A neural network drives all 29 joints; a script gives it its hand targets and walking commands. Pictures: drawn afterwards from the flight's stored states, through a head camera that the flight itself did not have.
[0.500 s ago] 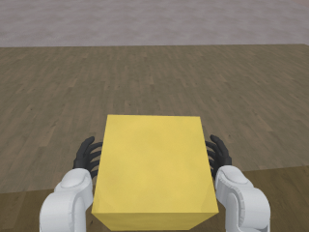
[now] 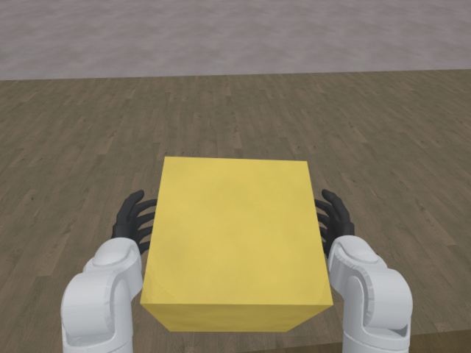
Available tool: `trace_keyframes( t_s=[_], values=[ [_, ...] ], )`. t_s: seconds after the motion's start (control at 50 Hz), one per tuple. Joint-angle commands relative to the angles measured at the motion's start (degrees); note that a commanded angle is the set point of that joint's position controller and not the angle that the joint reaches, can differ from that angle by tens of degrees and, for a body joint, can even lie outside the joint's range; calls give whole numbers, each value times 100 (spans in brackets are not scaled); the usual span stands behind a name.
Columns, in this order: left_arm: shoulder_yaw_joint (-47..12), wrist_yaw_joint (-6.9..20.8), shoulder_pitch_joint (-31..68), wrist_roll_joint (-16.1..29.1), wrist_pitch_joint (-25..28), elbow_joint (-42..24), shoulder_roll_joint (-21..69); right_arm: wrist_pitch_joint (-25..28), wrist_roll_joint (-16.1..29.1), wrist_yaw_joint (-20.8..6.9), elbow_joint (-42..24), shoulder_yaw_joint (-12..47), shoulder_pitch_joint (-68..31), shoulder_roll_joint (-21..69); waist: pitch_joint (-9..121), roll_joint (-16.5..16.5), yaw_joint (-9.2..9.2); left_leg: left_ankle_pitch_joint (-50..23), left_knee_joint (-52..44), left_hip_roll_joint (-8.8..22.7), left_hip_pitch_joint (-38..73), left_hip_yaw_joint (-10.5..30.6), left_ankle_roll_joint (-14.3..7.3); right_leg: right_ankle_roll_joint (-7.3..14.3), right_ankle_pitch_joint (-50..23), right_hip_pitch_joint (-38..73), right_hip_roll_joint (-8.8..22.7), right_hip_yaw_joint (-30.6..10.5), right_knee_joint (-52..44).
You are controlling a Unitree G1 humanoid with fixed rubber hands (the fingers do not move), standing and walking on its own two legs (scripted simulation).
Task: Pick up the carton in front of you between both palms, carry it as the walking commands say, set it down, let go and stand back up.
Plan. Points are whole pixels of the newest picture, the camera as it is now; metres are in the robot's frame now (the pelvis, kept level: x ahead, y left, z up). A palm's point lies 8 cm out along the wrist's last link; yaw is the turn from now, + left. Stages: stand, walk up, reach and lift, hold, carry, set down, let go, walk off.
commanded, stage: carry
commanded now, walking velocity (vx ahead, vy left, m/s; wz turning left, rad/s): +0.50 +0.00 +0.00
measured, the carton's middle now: (232, 253) +0.28 +0.00 +0.05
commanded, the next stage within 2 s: none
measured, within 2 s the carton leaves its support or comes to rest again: neither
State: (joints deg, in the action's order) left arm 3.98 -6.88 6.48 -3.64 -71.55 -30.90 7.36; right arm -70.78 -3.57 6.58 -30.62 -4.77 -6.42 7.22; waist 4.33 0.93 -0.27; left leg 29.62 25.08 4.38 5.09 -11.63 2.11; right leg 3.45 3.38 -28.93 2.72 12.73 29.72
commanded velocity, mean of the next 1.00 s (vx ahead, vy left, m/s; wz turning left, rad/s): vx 0.50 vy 0.00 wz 0.11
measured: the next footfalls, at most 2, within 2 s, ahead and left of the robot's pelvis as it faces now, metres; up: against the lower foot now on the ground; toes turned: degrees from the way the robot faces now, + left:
left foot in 0.50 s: +0.47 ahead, +0.07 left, -0.02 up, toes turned +5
right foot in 0.96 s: +0.78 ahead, -0.06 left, -0.06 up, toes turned -2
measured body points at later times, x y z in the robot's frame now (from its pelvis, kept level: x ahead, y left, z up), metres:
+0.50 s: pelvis +0.31 +0.00 +0.00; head +0.34 +0.01 +0.45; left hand +0.68 +0.14 +0.12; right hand +0.67 -0.16 +0.13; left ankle +0.43 +0.07 -0.73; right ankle +0.14 -0.08 -0.71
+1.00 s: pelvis +0.66 -0.01 -0.05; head +0.69 -0.02 +0.40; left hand +1.01 +0.13 +0.07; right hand +1.01 -0.17 +0.07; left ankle +0.46 +0.07 -0.70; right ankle +0.75 -0.06 -0.78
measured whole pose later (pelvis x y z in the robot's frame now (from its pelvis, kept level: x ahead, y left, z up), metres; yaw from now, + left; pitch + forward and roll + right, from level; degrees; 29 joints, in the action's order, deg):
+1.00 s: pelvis +0.66 -0.01 -0.05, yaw +2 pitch +4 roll +1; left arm 12.5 -8.4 27.3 -4.6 -63.1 -10.3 7.1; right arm -62.5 0.5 8.6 -6.5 -12.3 -29.8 2.8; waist 1.1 1.0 3.1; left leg 31.4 57.4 -2.9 -12.0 -2.2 -3.5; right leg 5.7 0.2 -28.0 -2.0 7.4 31.0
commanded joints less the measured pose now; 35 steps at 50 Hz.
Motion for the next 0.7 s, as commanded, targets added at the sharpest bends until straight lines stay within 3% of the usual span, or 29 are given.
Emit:
trace_keyframes(
  t_s=[0.0,0.02,0.04,0.08,0.12,0.18,0.26,0.34,0.4,0.44,0.46,0.48,0.5,0.52,0.54,0.56,0.58,0.62,0.68],
  values=[
    [-3536,737,2721,1828,41,39,3642,-81,1840,-685,-166,3797,-2786,3786,2042,-1499,-238,-2105,4114,-310,-3088,37,-131,805,2009,4255,1818,-3374,-849],
    [-3557,728,2704,1921,63,198,3758,-82,1868,-675,-98,3798,-2976,3757,1979,-1977,-386,-159,5104,-711,-4029,704,-183,1101,1351,4317,2049,-4495,-1607],
    [-3577,745,2987,1979,98,166,3889,-30,1879,-669,74,3847,-3213,4019,1877,-1594,-248,-224,5648,-316,-4352,1155,-403,1028,564,4197,2005,-3768,-1341],
    [-3735,796,3655,2084,244,255,4299,126,1859,-672,284,3829,-3672,4337,1794,-516,-206,-807,5358,86,-4318,1248,-572,754,-475,3444,1651,-2615,-1009],
    [-3802,824,4202,2125,417,473,4430,295,1743,-632,596,3796,-4030,4429,1828,-596,-140,-1249,4758,148,-4004,1139,-550,548,-143,2964,1431,-2012,-1210],
    [-3660,779,4639,2052,608,959,4215,497,1535,-520,1168,3625,-4391,4291,1765,-693,-106,-1507,4165,147,-4250,981,-484,724,-74,2864,1363,-1631,-1374],
    [-3284,602,5107,1934,729,1528,3948,615,1499,-357,1696,3336,-4951,4090,1498,-654,-177,-1946,2775,132,-4718,749,-394,843,-599,3188,1199,-1321,-1320],
    [-2905,425,5444,1775,730,1993,3847,613,1565,-254,2088,3036,-5418,4033,1345,-749,-311,-2761,1291,-198,-4208,342,-472,689,-1394,3301,870,-862,-1000],
    [-2752,340,5685,1703,681,2227,3940,548,1608,-252,2268,2846,-5692,4050,1242,-877,-354,-3194,509,-276,-3846,329,-626,507,-1794,3572,843,-773,-627],
    [-2738,320,5824,1702,629,2317,4063,494,1621,-271,2393,2706,-5747,4063,1433,-842,-191,-3138,127,-427,-3041,244,-730,322,-2567,3637,822,-671,50],
    [-2756,318,5897,1711,594,2342,4150,473,1606,-279,2499,2624,-5657,4068,1731,-551,105,-3141,-195,-619,-2043,19,-705,150,-2605,3409,608,-380,962],
    [-2785,311,6001,1727,569,2348,4200,450,1571,-294,2574,2540,-5550,4049,2090,-120,323,-3126,22,-180,-796,430,-651,13,-1339,2545,409,-365,2020],
    [-2797,301,6002,1773,526,2392,4290,422,1542,-293,2609,2434,-5458,3946,2485,825,263,-3525,326,1104,343,2440,-899,-138,566,1062,-9,-476,3219],
    [-2760,296,6017,1714,497,2382,4346,428,1563,-286,2669,2411,-5630,3997,2695,1995,444,-3437,-126,1713,1292,4150,-1611,-200,2652,-549,-733,-917,4483],
    [-2818,294,6211,1751,506,2278,4517,434,1655,-323,2571,2475,-5648,4228,2584,1766,404,-3653,-107,1716,1346,4033,-1765,-49,2735,-1126,-553,-1280,5038],
    [-2848,306,6295,1754,530,2199,4735,460,1765,-392,2380,2609,-5799,4552,2373,1164,460,-4267,43,1510,1109,3534,-1667,32,2590,-1368,-339,-1371,5022],
    [-2890,332,6325,1758,577,2096,4954,500,1891,-469,2157,2778,-6051,4832,2275,543,405,-4497,50,1408,792,3111,-1496,16,2224,-1357,-154,-1431,4643],
    [-3003,385,6299,1739,681,1902,5226,615,2095,-591,1795,3106,-6393,5256,2284,383,288,-4958,-13,1207,397,2518,-1353,-55,1791,-1123,8,-1370,3859],
    [-3192,415,5832,1639,835,1738,5250,755,2190,-660,1485,3398,-6128,5308,2424,474,335,-5880,167,1086,636,2085,-1366,-93,1667,-1269,-47,-1177,3117]
  ],
)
